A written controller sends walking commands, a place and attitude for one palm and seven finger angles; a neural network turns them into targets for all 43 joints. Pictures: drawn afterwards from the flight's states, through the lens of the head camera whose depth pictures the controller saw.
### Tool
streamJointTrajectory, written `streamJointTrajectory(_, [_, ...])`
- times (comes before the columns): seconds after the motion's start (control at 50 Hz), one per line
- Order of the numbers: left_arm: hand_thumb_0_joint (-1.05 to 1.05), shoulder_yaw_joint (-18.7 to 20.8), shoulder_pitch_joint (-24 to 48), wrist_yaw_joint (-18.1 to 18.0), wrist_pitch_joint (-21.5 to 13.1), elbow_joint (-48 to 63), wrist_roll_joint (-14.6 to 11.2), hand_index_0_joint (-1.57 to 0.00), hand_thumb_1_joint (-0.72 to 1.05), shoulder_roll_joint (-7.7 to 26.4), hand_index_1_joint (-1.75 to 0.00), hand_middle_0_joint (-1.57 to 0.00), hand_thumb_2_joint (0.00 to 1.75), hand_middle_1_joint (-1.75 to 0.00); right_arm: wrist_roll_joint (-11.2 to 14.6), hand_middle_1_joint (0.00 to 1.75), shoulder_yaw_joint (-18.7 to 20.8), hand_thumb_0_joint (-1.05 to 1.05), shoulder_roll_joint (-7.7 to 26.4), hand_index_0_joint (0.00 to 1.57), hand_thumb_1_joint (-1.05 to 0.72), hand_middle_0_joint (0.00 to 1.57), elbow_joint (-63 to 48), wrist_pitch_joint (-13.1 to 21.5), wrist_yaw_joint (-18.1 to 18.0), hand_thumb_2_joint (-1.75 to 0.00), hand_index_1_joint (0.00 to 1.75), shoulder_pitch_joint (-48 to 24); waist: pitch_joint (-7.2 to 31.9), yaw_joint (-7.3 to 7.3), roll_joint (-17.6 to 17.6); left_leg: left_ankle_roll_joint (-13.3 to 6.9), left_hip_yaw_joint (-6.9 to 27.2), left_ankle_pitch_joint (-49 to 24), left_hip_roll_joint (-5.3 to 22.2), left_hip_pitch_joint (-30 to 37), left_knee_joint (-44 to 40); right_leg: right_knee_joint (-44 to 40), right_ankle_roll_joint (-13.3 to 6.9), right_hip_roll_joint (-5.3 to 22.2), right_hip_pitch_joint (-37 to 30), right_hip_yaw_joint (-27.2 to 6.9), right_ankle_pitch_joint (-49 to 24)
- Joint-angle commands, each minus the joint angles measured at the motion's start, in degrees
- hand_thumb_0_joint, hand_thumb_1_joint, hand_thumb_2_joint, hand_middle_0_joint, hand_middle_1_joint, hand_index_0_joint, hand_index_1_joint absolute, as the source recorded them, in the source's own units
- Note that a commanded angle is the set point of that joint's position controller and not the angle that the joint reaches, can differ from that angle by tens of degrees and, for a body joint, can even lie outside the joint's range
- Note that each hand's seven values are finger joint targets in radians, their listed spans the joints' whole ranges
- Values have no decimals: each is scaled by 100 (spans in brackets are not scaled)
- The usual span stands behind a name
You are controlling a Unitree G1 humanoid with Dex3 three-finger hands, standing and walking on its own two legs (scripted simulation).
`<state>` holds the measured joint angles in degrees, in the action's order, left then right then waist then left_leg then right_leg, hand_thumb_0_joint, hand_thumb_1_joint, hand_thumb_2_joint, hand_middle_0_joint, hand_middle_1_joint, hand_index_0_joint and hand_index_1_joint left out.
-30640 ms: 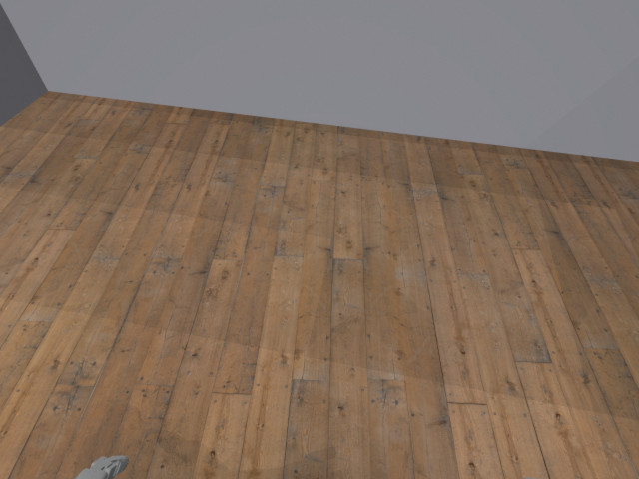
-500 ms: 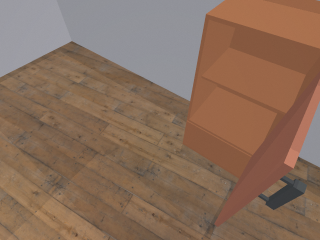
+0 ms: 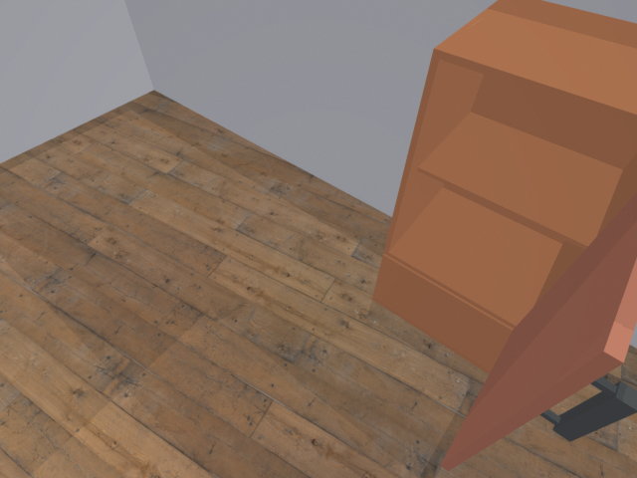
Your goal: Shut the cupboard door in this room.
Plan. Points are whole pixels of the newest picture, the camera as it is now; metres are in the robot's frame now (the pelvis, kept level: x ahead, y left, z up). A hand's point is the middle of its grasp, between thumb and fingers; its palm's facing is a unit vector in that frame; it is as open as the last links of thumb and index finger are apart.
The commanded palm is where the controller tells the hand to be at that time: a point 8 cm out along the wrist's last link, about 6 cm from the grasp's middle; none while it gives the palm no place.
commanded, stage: turn or walk to find it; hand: left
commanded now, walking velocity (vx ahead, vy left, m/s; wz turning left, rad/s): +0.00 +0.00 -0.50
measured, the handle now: (575, 403) +0.25 -0.31 -0.04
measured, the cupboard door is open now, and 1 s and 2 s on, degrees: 88 88 88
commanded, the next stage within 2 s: stand and wait in 0.22 s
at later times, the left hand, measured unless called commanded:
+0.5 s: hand out of the picture +0.08 +0.14 -0.17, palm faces -0.13 -0.96 -0.26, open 7.4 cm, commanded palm none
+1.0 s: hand out of the picture +0.05 +0.18 -0.18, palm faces -0.12 -0.98 -0.19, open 7.4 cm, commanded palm none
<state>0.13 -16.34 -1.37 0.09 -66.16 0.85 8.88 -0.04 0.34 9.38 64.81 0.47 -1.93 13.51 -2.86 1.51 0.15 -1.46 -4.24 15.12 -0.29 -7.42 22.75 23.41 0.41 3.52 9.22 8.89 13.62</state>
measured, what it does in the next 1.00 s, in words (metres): steps on the spot: left foot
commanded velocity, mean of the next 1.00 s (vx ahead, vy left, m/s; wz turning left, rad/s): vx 0.00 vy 0.00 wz -0.10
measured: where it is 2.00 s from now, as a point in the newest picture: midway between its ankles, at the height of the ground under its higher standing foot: outside the picture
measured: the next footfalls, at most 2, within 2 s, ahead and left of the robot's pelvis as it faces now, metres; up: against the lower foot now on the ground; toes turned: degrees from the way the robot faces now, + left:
left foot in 0.70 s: +0.04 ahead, +0.11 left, +0.00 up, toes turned -6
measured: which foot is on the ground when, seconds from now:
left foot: down 0.00-0.34, up 0.36-0.68, down 0.70-1.00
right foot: down 0.00-1.00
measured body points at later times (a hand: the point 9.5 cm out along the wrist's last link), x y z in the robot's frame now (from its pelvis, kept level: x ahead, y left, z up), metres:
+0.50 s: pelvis +0.00 -0.04 -0.01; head +0.04 -0.07 +0.44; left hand +0.09 +0.19 -0.15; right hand -0.01 -0.28 -0.18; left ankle -0.03 +0.11 -0.69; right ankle -0.02 -0.12 -0.74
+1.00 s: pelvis +0.02 +0.00 +0.00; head +0.05 +0.00 +0.45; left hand +0.06 +0.23 -0.16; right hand +0.01 -0.24 -0.15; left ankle +0.00 +0.12 -0.74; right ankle -0.02 -0.12 -0.74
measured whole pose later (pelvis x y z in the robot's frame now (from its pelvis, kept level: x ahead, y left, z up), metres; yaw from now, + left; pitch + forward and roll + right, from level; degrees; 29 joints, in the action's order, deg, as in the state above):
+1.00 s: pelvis +0.02 +0.00 +0.00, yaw -9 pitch +0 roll +0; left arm 0.5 -14.0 -0.7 -0.1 -65.4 0.7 10.7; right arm 0.0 0.2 9.4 64.4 1.3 -2.0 12.9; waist -2.4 1.1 0.9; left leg 0.4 -2.4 15.1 1.2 -6.6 22.0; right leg 21.8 0.2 1.1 7.6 3.5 14.0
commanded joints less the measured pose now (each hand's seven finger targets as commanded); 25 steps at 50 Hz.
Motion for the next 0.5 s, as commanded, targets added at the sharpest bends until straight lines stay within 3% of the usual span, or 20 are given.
streamJointTrajectory(0.0, [0,127,-141,-32,-43,170,-30,-20,90,559,-30,-20,90,-30,-28,30,97,0,537,20,-90,20,-65,90,-84,-90,30,419,-6,-161,-31,56,448,-1495,857,-42,-325,-160,-129,483,23,-759,-1271])
streamJointTrajectory(0.1, [0,292,70,37,112,441,5,-20,90,607,-30,-20,90,-30,-55,30,240,0,735,20,-90,20,-255,9,-140,-90,30,310,-158,-159,-352,-110,539,-1084,1228,-189,-315,535,-128,212,602,-790,-878])
streamJointTrajectory(0.14, [0,346,166,80,147,608,28,-20,90,591,-30,-20,90,-30,-63,30,316,0,844,20,-90,20,-364,7,-154,-90,30,316,-85,-151,-627,-330,743,-1228,1525,-149,-379,1104,-100,39,890,-694,-228])
streamJointTrajectory(0.18, [0,394,282,110,213,812,56,-20,90,547,-30,-20,90,-30,-101,30,388,0,925,20,-90,20,-466,20,-150,-90,30,277,-60,-158,-948,-677,881,-1663,1929,-36,-467,2078,-42,-77,1355,-627,937])
streamJointTrajectory(0.22, [0,421,412,112,211,981,74,-20,90,467,-30,-20,90,-30,-141,30,432,0,931,20,-90,20,-535,23,-124,-90,30,238,-5,-186,-900,-878,836,-2270,2074,16,-310,2412,-40,-38,1500,-685,1465])
streamJointTrajectory(0.24, [0,415,364,118,189,997,78,-20,90,436,-30,-20,90,-30,-149,30,431,0,935,20,-90,20,-562,29,-113,-90,30,198,22,-124,-775,-832,724,-2427,2026,-170,-157,2131,-62,-36,1220,-648,1331])
streamJointTrajectory(0.26, [0,408,119,118,155,948,74,-20,90,374,-30,-20,90,-30,-151,30,442,0,955,20,-90,20,-587,23,-100,-90,30,25,155,25,-656,-693,485,-2517,1874,-184,134,1535,-55,-54,876,-571,861])
streamJointTrajectory(0.28, [0,403,-156,113,108,865,77,-20,90,419,-30,-20,90,-30,-126,30,440,0,958,20,-90,20,-616,13,-85,-90,30,-54,278,134,-464,-453,248,-2290,1648,-308,553,734,-54,-53,382,-528,29])
streamJointTrajectory(0.3, [0,423,-376,83,30,787,107,-20,90,696,-30,-20,90,-30,-77,30,433,0,811,20,-90,20,-631,4,-59,-90,30,43,513,154,317,-79,-153,-1495,1187,-679,1372,31,-177,414,-254,-1124,-1538])
streamJointTrajectory(0.32, [0,473,-450,16,-35,755,109,-20,90,1212,-30,-20,90,-30,-19,30,359,0,450,20,-90,20,-780,-11,-17,-90,30,80,526,85,1670,287,-527,871,500,-1736,2155,-206,-670,1626,-806,-2549,-3024])
streamJointTrajectory(0.34, [0,437,-590,-18,-75,713,12,-20,90,1170,-30,-20,90,-30,-5,30,298,0,472,20,-90,20,-832,-127,-38,-90,30,-189,549,265,1585,335,113,2043,411,-1565,2747,-478,-1126,1896,-293,-2811,-3285])
streamJointTrajectory(0.36, [0,399,-300,-21,-64,756,24,-20,90,1118,-30,-20,90,-30,-12,30,301,0,436,20,-90,20,-781,-174,-22,-90,30,-269,285,147,1241,305,392,1924,454,-1638,3072,-574,-1253,1744,21,-2691,-2730])
streamJointTrajectory(0.4, [0,364,194,-19,-71,875,30,-20,90,1038,-30,-20,90,-30,-36,30,272,0,435,20,-90,20,-599,-149,8,-90,30,-112,237,-47,619,328,462,1406,466,-1806,3283,-326,-1216,1395,-184,-2158,-2884])
streamJointTrajectory(0.44, [0,337,236,-14,-101,887,15,-20,90,995,-30,-20,90,-30,-41,30,253,0,426,20,-90,20,-524,-144,35,-90,30,-43,429,-63,530,382,412,1104,450,-1643,3102,-270,-1053,1167,-297,-1780,-3041])
streamJointTrajectory(0.48, [0,337,246,-9,-123,891,28,-20,90,1065,-30,-20,90,-30,-39,30,237,0,428,20,-90,20,-513,-141,52,-90,30,-44,455,-59,654,425,353,993,424,-1512,2720,-336,-1025,1075,-295,-1702,-2888])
